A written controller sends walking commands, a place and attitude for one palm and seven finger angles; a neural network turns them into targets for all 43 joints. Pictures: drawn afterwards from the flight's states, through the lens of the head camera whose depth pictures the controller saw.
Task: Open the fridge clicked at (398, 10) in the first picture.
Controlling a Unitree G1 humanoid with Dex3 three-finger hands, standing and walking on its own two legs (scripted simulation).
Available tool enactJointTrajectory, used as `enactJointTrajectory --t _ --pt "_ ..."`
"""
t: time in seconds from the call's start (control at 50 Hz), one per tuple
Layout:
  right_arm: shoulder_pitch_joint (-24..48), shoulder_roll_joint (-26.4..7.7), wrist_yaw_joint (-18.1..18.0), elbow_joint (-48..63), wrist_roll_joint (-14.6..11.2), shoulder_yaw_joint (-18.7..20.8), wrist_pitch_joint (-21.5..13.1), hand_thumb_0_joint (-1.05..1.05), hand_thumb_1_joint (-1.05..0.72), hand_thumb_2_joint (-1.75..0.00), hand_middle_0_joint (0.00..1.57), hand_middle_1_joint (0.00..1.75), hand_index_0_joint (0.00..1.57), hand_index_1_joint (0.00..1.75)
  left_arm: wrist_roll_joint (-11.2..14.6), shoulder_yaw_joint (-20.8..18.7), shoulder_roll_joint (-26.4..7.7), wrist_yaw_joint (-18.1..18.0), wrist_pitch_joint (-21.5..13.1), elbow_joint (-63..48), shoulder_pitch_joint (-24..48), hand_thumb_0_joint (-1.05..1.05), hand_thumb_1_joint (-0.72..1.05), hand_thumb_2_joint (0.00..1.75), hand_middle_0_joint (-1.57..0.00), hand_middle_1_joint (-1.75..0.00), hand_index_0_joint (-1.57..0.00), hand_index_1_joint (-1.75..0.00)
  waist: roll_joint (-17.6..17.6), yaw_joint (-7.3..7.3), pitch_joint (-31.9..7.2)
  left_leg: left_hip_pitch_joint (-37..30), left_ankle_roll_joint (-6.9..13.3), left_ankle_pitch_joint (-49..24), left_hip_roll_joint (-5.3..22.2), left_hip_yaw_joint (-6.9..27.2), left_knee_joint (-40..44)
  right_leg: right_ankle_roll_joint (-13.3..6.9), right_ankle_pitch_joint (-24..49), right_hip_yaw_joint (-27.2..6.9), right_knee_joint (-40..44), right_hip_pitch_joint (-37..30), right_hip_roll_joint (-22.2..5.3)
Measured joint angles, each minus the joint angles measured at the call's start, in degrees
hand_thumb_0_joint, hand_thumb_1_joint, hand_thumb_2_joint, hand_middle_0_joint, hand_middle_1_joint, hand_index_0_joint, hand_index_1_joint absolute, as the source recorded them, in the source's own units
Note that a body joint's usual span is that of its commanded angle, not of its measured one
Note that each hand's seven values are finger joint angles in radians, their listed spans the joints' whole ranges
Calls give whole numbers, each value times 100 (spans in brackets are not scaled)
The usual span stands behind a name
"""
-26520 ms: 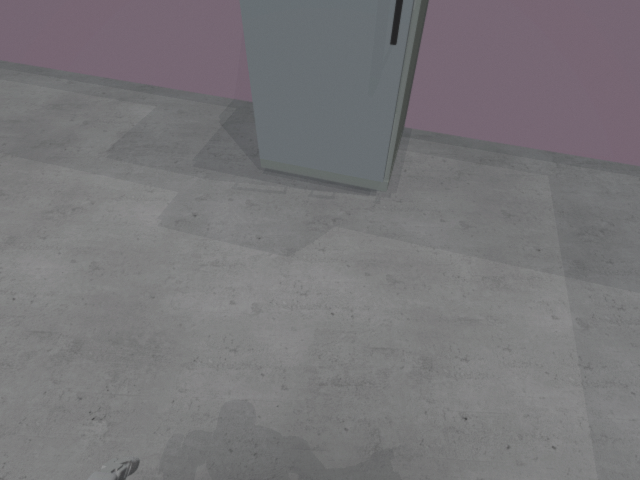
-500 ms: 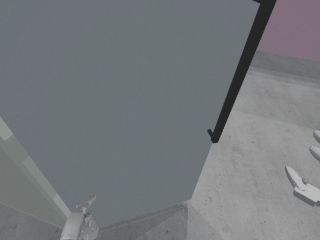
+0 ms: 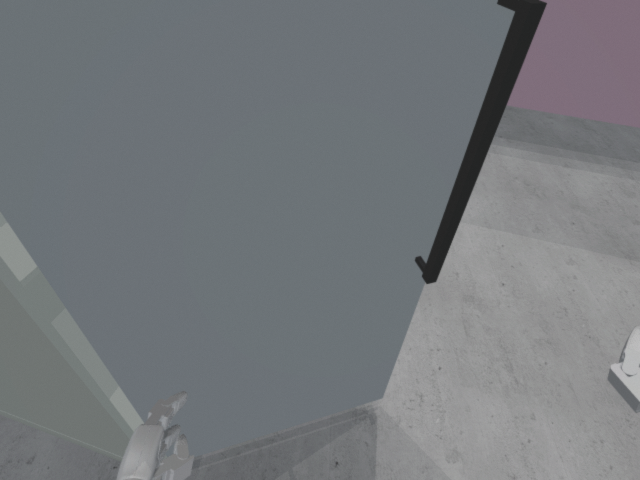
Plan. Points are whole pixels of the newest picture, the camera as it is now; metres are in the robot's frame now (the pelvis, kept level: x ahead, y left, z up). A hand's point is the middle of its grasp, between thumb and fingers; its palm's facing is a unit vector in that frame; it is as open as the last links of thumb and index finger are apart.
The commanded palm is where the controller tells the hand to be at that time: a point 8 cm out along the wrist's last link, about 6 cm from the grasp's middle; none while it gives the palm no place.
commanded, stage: step back with the hand held close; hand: right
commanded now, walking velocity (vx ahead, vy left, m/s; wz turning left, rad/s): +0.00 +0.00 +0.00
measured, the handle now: (459, 171) +0.49 -0.21 +0.17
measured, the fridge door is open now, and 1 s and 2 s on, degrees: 55 55 55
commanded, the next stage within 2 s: stop stepping back and stand still in 1.90 s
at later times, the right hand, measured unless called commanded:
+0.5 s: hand (629, 378) +0.18 -0.28 +0.16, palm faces +0.38 +0.78 -0.49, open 7.4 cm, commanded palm +0.11 -0.31 +0.17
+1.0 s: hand out of the picture +0.11 -0.29 +0.17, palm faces +0.49 +0.75 -0.45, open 7.4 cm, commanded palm +0.04 -0.32 +0.17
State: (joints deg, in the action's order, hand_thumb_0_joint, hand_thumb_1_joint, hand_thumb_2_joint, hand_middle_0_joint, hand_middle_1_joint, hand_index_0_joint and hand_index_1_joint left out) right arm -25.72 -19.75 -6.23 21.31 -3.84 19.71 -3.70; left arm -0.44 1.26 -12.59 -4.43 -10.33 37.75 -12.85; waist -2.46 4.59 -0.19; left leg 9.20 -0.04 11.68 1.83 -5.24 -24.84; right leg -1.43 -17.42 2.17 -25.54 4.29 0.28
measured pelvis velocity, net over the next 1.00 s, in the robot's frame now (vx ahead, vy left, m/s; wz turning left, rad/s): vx -0.09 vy -0.02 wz -0.04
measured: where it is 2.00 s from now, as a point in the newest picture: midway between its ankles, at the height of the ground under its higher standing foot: outside the picture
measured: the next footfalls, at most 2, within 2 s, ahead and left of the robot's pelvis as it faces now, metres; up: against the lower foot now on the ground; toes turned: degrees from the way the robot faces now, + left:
left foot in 1.54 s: -0.26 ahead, +0.13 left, +0.00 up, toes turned +0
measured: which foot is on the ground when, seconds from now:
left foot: down 0.00-1.00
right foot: down 0.00-1.00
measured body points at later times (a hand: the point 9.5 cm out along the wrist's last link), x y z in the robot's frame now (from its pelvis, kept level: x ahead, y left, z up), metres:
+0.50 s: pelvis -0.03 -0.02 -0.01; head -0.02 -0.03 +0.44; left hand +0.13 +0.23 -0.08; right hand +0.15 -0.32 +0.18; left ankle +0.02 +0.12 -0.74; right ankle -0.03 -0.10 -0.74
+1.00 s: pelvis -0.09 -0.02 -0.02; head -0.07 -0.04 +0.43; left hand +0.08 +0.22 -0.09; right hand +0.08 -0.32 +0.19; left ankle -0.03 +0.12 -0.74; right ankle -0.03 -0.10 -0.74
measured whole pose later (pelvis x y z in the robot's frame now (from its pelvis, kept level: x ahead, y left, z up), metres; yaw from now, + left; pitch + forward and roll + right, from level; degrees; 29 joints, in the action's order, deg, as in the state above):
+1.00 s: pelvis -0.09 -0.02 -0.02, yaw -3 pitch -1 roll +2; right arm -26.6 -24.1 -7.9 29.4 0.4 27.1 -16.6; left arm -0.2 0.2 -12.1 -3.9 -7.7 32.7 -15.1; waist 1.4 -0.4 2.0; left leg 22.8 -1.6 12.9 -0.7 0.6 -39.0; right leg -3.5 -16.4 0.1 -40.5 23.6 1.1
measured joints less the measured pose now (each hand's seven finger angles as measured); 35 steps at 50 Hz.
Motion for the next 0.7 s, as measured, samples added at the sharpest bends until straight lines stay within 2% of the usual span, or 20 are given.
enactJointTrajectory --t 0.12,0.16,0.3,0.36,0.42,0.54,0.6,0.7 --pt "41 -45 6 -72 -18 64 -44 1 -88 -90 21 31 21 31 23 -17 4 -23 18 14 11 1 90 90 -20 -30 -20 -30 -18 -20 21 -17 33 -21 -34 3 7 27 22 6 7 -22 -33" --pt "127 -6 5 -96 6 124 -158 1 -88 -90 21 31 21 31 52 3 -35 -9 85 -69 23 1 90 90 -20 -30 -20 -30 -48 -35 19 58 41 -59 -71 -11 34 27 5 -4 -91 113 -72" --pt "-23 17 -79 58 138 136 -561 1 -89 -90 21 30 21 30 37 -34 -107 61 432 -297 203 1 90 90 -20 -30 -20 -30 63 -302 137 554 4 -218 -50 73 -22 -28 33 81 -297 646 -53" --pt "-292 -111 -84 257 159 135 -601 1 -89 -90 21 30 21 30 51 -75 -93 41 574 -414 180 1 90 90 -20 -30 -20 -30 175 -413 184 715 -50 -210 31 146 -151 -80 72 147 -294 729 27" --pt "-486 -320 -91 474 169 266 -642 1 -88 -90 21 31 22 31 61 -110 -45 7 682 -510 128 1 90 90 -20 -30 -20 -30 273 -464 209 831 -89 -189 82 190 -286 -120 64 184 -377 814 75" --pt "-472 -536 -153 649 172 584 -768 1 -88 -90 22 31 22 31 73 -106 35 -13 737 -604 65 1 90 90 -20 -30 -20 -30 388 -437 190 1025 -135 -202 129 271 -526 -180 39 214 -627 1007 121" --pt "-366 -473 -169 587 202 611 -813 1 -88 -90 21 31 22 31 80 -85 56 -9 677 -634 33 1 90 90 -20 -30 -20 -30 401 -429 163 1119 -196 -163 128 416 -661 -212 28 180 -795 1138 160" --pt "-245 -239 -169 408 285 584 -877 1 -88 -90 21 30 21 31 89 -41 80 9 578 -644 12 1 90 90 -20 -30 -20 -30 377 -351 176 1295 -182 -146 113 390 -902 -219 -35 139 -1136 1372 135"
